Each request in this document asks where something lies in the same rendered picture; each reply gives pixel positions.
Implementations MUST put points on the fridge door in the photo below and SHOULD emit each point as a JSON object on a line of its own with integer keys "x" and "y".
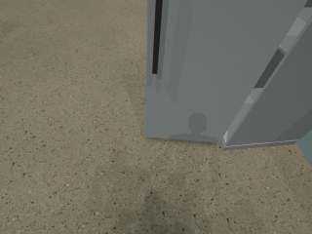
{"x": 211, "y": 55}

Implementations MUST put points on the handle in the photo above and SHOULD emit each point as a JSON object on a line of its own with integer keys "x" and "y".
{"x": 157, "y": 32}

